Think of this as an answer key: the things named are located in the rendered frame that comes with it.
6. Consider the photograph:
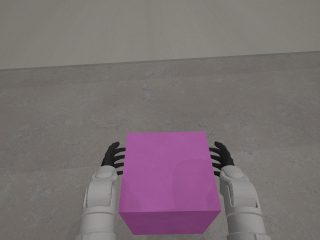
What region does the robot right hand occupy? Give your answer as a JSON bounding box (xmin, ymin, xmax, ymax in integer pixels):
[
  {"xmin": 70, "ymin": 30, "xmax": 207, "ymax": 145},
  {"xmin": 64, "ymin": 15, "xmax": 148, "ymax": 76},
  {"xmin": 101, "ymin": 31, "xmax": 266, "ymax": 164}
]
[{"xmin": 209, "ymin": 141, "xmax": 235, "ymax": 177}]

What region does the robot left forearm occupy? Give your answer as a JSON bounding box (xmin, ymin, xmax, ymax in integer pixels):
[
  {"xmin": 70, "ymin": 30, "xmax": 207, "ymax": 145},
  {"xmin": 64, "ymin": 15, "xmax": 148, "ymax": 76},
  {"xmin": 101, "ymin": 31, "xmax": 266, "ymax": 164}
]
[{"xmin": 74, "ymin": 165, "xmax": 119, "ymax": 240}]

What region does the robot left hand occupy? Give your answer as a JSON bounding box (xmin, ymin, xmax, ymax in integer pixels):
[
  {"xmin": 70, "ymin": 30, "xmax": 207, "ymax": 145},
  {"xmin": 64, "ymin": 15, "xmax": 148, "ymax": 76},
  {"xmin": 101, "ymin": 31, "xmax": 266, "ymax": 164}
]
[{"xmin": 101, "ymin": 141, "xmax": 126, "ymax": 175}]

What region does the carton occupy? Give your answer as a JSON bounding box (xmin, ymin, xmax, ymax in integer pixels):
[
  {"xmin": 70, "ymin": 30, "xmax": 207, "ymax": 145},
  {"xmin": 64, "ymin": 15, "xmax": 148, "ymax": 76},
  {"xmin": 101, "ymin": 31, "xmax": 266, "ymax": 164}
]
[{"xmin": 118, "ymin": 131, "xmax": 222, "ymax": 235}]

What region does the robot right forearm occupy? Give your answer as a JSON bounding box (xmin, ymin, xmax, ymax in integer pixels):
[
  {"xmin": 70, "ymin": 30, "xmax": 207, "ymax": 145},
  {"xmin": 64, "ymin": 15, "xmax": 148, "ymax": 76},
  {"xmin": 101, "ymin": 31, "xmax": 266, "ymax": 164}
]
[{"xmin": 219, "ymin": 165, "xmax": 272, "ymax": 240}]

